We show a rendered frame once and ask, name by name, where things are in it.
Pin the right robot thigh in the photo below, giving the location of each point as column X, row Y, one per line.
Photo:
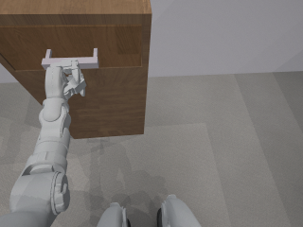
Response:
column 175, row 213

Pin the drawer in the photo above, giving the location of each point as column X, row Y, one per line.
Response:
column 25, row 46

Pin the handle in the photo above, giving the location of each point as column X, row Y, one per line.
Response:
column 84, row 62

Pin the robot thigh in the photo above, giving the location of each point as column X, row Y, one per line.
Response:
column 175, row 213
column 114, row 216

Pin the left robot forearm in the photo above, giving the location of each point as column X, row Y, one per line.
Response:
column 52, row 146

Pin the robot left hand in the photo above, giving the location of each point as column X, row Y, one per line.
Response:
column 57, row 84

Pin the cabinet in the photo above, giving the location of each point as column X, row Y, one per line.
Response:
column 115, row 97

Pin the left robot thigh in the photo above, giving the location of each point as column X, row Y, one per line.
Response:
column 114, row 216

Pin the left robot upper arm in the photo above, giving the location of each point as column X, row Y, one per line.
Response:
column 37, row 199

